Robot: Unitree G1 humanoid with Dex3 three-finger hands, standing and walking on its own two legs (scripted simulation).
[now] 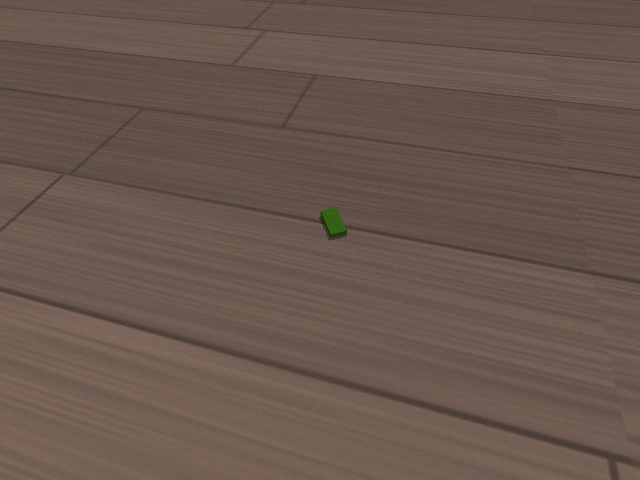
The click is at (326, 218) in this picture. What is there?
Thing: flat box
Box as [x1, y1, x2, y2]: [321, 208, 346, 237]
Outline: 336,208 321,211 321,216 330,237 346,233 346,228
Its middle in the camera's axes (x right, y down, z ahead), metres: +0.06 -0.06 +1.72
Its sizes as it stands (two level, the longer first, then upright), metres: 0.150 0.075 0.025
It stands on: the floor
